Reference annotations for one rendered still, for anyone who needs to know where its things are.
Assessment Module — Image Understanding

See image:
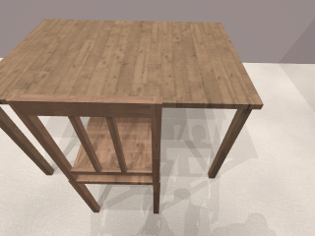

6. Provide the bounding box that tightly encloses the chair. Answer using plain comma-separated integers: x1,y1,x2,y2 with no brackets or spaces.
6,93,162,214

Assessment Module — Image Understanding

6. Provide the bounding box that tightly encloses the table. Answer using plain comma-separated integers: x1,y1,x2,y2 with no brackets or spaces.
0,19,264,179

